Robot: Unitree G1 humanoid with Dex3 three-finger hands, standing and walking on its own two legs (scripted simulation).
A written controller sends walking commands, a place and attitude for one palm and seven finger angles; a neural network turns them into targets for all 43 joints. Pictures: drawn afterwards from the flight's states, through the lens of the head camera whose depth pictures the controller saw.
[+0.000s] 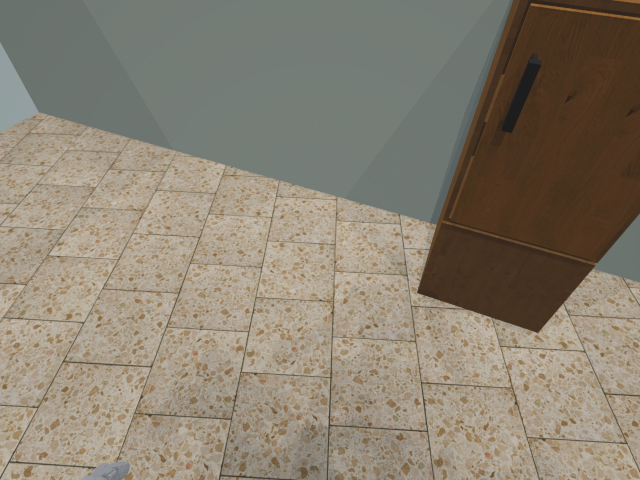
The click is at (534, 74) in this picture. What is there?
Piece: cupboard door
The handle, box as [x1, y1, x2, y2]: [501, 53, 540, 132]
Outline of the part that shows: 537,54 533,53 528,61 501,130 511,132 540,66 540,61 536,59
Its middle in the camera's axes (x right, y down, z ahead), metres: +0.44 -0.32 +0.85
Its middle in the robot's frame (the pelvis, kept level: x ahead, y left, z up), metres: +0.88 -0.40 +0.09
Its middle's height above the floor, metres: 0.86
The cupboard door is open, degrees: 0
